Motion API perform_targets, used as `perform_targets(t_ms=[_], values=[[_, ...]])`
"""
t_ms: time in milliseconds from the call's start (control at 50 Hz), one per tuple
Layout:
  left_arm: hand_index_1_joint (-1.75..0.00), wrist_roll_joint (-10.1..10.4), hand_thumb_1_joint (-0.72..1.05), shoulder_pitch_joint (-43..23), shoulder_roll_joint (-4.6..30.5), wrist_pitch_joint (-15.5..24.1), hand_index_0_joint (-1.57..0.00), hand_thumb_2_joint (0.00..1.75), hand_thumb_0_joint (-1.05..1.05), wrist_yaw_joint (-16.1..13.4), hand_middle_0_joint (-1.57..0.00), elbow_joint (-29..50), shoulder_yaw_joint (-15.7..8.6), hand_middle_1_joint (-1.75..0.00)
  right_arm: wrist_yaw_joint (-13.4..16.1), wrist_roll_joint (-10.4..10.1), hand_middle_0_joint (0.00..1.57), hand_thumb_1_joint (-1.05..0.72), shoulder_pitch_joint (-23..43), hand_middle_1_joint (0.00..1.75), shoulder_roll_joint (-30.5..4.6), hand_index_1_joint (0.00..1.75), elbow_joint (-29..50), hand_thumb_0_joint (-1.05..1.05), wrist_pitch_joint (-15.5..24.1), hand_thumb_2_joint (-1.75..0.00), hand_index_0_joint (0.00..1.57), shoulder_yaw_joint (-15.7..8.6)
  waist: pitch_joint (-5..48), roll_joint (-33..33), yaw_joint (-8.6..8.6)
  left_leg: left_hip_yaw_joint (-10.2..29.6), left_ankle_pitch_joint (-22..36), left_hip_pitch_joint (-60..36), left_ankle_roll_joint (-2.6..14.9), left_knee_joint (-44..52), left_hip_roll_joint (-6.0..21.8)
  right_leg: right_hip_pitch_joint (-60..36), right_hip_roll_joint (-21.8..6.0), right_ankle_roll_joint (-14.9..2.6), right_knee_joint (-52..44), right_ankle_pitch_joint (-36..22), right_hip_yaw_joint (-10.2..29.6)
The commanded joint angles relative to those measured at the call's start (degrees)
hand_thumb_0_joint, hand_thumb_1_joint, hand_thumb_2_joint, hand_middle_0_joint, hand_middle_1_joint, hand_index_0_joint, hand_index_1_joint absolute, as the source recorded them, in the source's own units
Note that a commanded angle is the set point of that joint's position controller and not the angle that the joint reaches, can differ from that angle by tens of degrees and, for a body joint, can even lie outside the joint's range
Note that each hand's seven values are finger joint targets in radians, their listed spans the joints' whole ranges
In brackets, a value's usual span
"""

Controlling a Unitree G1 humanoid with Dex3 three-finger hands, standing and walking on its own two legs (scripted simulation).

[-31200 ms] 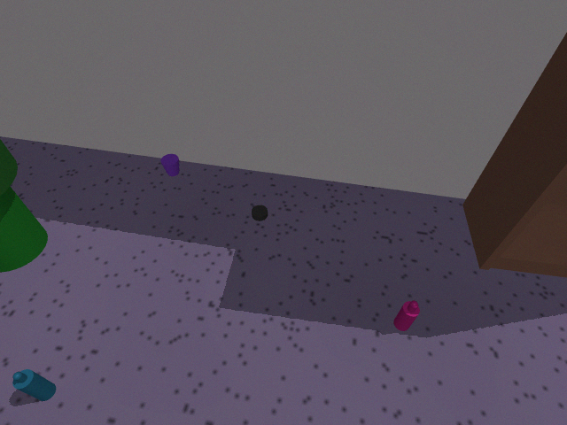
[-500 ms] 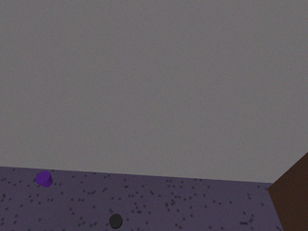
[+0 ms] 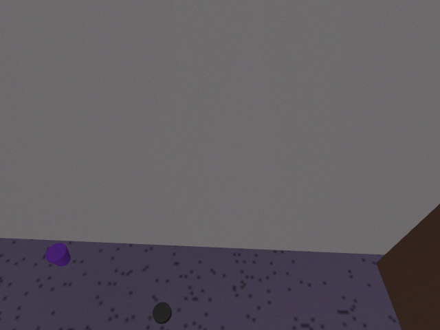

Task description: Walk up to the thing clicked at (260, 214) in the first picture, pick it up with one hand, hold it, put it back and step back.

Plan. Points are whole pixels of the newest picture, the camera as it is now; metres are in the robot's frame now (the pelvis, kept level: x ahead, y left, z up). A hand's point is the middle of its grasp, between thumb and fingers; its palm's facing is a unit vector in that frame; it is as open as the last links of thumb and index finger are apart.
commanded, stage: stand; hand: left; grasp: from above
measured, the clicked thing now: (162, 312) +0.35 +0.24 -0.77
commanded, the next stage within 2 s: step back in 1.30 s
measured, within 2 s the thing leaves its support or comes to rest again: neither
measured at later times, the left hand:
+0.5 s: hand out of the picture +0.08 +0.24 -0.16, palm faces +0.01 -0.94 -0.33, open 7.4 cm
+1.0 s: hand out of the picture +0.08 +0.25 -0.16, palm faces +0.00 -0.94 -0.33, open 7.4 cm
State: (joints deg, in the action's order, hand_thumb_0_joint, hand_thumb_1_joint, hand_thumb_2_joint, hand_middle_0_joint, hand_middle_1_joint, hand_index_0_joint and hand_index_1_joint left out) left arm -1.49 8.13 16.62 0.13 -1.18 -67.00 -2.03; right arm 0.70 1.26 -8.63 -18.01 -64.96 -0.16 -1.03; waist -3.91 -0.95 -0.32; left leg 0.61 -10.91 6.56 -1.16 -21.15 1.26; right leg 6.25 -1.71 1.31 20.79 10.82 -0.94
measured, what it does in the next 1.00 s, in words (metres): stands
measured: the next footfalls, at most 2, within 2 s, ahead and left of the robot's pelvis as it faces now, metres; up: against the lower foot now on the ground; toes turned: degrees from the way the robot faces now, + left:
left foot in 1.76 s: -0.07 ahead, +0.13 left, +0.00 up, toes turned -2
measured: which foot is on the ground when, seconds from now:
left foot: down 0.00-1.00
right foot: down 0.00-1.00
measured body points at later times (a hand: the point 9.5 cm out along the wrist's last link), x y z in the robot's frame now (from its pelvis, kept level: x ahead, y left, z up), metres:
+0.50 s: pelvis +0.01 +0.00 +0.00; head +0.02 +0.00 +0.45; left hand +0.08 +0.29 -0.13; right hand +0.08 -0.29 -0.14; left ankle +0.01 +0.13 -0.75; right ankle +0.01 -0.13 -0.75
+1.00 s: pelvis +0.01 +0.00 +0.00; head +0.02 +0.00 +0.45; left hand +0.08 +0.30 -0.13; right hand +0.08 -0.29 -0.14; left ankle +0.01 +0.13 -0.75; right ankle +0.01 -0.13 -0.75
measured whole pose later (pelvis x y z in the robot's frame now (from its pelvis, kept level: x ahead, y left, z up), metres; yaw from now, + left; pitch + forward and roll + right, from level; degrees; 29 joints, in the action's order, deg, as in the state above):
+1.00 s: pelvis +0.01 +0.00 +0.00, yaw -1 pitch -3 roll +0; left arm -0.9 6.3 18.1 0.5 -0.5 -66.0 -1.4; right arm 0.2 0.9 -6.3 -19.3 -65.1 0.4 -0.4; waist -3.4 -0.6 -0.1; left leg -0.1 -11.0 5.3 -1.0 -19.1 1.1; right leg 5.3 -1.8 1.5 18.9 10.8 -0.3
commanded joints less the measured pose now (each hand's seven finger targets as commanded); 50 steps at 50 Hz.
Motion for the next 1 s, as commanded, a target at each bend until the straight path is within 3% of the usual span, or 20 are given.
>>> perform_targets(t_ms=[0,100,160,340,480,780,880,980], values=[[-0.30,0.32,0.90,-2.37,11.62,1.01,-0.20,0.90,0.00,-0.50,-0.20,2.87,-1.63,-0.30,0.75,-0.07,0.20,-0.90,2.13,0.30,-10.34,0.30,3.00,0.00,1.40,-0.90,0.20,-1.58,2.49,0.98,0.02,4.42,3.40,0.83,2.34,4.24,5.17,0.39,-4.96,-1.84,-4.65,-3.64,5.03],[-0.30,0.35,0.90,-2.94,11.94,1.07,-0.20,0.90,0.00,-0.49,-0.20,2.96,-1.67,-0.30,0.87,-0.15,0.20,-0.90,2.35,0.30,-10.61,0.30,2.86,0.00,1.41,-0.90,0.20,-1.53,2.88,1.34,0.28,4.11,4.99,0.54,2.28,4.02,5.33,-0.07,-5.10,-1.77,-4.66,-5.37,4.96],[-0.30,0.51,0.90,-3.07,11.64,1.17,-0.20,0.90,0.00,-0.47,-0.20,3.04,-1.64,-0.30,0.84,-0.25,0.20,-0.90,2.13,0.30,-10.93,0.30,2.59,0.00,1.47,-0.90,0.20,-1.39,4.22,0.67,0.18,3.98,8.21,-0.07,2.33,3.70,5.55,-1.76,-5.38,-1.70,-4.11,-9.50,4.88],[-0.30,0.46,0.90,-3.91,12.17,1.06,-0.20,0.90,0.00,-0.23,-0.20,3.35,-1.58,-0.30,0.76,-0.25,0.20,-0.90,3.29,0.30,-11.28,0.30,2.70,0.00,1.64,-0.90,0.20,-1.39,3.10,1.03,0.10,4.08,6.84,0.42,1.99,4.82,5.70,-0.76,-5.04,-1.58,-4.81,-6.11,4.52],[-0.30,0.55,0.90,-4.21,12.53,1.28,-0.20,0.90,0.00,-0.12,-0.20,3.92,-1.60,-0.30,0.63,-0.25,0.20,-0.90,3.90,0.30,-11.99,0.30,2.87,0.00,1.84,-0.90,0.20,-1.60,4.70,1.16,0.17,3.62,8.67,-0.77,2.31,4.46,5.95,-1.36,-5.49,-1.75,-4.67,-9.39,4.72],[-0.30,0.72,0.90,-4.09,13.19,1.36,-0.20,0.90,0.00,0.16,-0.20,4.01,-1.39,-0.30,0.29,-0.35,0.20,-0.90,4.30,0.30,-12.39,0.30,2.93,0.00,1.82,-0.90,0.20,-1.52,4.32,1.17,0.25,3.75,7.43,-0.92,2.14,4.87,6.09,-1.11,-5.53,-1.82,-4.85,-7.57,4.75],[-0.30,0.69,0.90,-4.27,13.59,1.43,-0.20,0.90,0.00,0.12,-0.20,4.42,-1.38,-0.30,0.35,-0.42,0.20,-0.90,4.33,0.30,-12.71,0.30,3.17,0.00,1.88,-0.90,0.20,-1.54,5.78,0.76,0.48,3.56,10.40,-1.57,2.39,4.41,6.29,-2.20,-5.91,-2.10,-4.03,-11.63,4.90],[-0.30,0.76,0.90,-4.43,14.03,1.42,-0.20,0.90,0.00,0.10,-0.20,4.40,-1.47,-0.30,0.27,-0.36,0.20,-0.90,3.97,0.30,-12.56,0.30,3.15,0.00,1.78,-0.90,0.20,-1.49,4.55,1.64,0.53,3.60,8.98,-1.59,2.20,4.87,6.28,-0.97,-5.64,-1.99,-4.40,-9.16,4.73]])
